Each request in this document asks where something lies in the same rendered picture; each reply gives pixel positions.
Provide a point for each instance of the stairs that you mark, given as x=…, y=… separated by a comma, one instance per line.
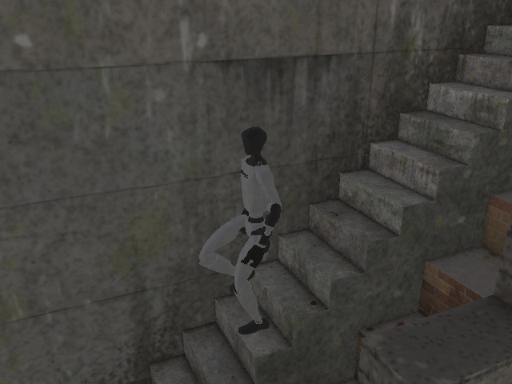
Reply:
x=361, y=261

